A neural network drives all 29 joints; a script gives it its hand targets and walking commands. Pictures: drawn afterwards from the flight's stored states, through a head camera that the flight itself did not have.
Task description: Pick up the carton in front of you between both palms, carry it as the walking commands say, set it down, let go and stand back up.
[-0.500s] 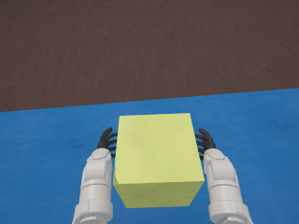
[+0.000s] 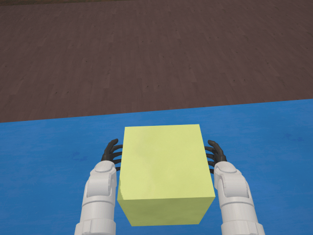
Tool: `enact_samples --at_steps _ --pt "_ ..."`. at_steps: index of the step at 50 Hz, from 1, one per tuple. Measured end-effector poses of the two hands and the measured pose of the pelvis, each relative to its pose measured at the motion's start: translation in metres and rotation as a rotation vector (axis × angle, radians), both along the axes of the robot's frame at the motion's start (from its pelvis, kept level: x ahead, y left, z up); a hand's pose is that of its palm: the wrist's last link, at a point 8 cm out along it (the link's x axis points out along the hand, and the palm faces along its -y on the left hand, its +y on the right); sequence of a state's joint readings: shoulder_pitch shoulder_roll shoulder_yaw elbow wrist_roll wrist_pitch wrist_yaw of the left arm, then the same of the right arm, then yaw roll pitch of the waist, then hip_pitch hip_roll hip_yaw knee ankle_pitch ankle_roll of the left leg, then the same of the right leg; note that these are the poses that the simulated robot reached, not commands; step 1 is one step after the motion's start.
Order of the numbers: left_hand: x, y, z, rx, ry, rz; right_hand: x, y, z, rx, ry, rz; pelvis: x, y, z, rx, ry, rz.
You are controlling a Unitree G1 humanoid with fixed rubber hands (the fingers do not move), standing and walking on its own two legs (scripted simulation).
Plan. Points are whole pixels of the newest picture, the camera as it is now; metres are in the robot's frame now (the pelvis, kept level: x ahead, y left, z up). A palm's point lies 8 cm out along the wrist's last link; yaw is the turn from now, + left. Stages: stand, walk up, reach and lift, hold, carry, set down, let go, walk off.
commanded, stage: reach and lift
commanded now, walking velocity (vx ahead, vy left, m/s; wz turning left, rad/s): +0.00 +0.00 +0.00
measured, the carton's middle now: (163, 177) +0.29 +0.00 -0.04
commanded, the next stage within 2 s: hold in 0.08 s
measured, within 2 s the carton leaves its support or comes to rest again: neither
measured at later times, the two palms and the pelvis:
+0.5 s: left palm (105, 168) +0.28 +0.15 +0.05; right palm (222, 169) +0.27 -0.15 +0.05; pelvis -0.02 +0.00 +0.00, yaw +0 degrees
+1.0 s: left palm (106, 165) +0.28 +0.15 +0.05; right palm (221, 166) +0.28 -0.15 +0.05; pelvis -0.01 +0.00 +0.00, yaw +0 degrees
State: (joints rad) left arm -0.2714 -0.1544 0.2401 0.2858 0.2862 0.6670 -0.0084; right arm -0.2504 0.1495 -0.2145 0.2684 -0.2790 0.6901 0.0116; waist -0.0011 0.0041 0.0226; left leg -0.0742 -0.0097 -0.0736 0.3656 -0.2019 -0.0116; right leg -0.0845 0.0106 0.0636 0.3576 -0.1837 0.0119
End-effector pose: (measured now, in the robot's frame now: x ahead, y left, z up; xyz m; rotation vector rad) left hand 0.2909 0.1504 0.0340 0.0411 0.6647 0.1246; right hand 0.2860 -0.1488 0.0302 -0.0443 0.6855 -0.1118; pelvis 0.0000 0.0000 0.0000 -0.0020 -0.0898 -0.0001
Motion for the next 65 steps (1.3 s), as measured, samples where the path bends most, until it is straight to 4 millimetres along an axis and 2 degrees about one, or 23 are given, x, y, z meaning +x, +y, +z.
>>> enact_samples --at_steps 6,13,21,30,54,65 --pt "-0.002 0.001 0.004 -0.002 -0.007 -0.001 -0.002 0.000 0.004 0.001 -0.007 -0.003 -0.001 0.001 0.000 0.000 -0.008 -0.001" --pt "-0.009 0.001 0.018 -0.003 -0.034 0.001 -0.009 0.001 0.018 0.001 -0.034 -0.003 -0.003 0.002 0.001 0.001 -0.029 -0.003" --pt "-0.016 0.001 0.015 -0.008 -0.008 0.008 -0.015 0.001 0.015 0.010 -0.008 -0.006 -0.012 0.001 -0.001 0.001 -0.049 -0.003" --pt "-0.015 0.000 0.017 -0.020 -0.021 0.019 -0.013 0.000 0.017 0.022 -0.021 -0.012 -0.017 -0.001 -0.002 0.001 -0.050 -0.002" --pt "-0.010 0.001 0.016 -0.002 -0.012 0.005 -0.009 0.001 0.016 0.001 -0.012 0.000 -0.005 0.000 0.000 0.000 -0.042 -0.002" --pt "-0.012 0.002 0.015 -0.001 -0.010 0.003 -0.011 0.001 0.015 0.001 -0.010 0.000 -0.006 0.001 0.000 0.001 -0.042 -0.003"
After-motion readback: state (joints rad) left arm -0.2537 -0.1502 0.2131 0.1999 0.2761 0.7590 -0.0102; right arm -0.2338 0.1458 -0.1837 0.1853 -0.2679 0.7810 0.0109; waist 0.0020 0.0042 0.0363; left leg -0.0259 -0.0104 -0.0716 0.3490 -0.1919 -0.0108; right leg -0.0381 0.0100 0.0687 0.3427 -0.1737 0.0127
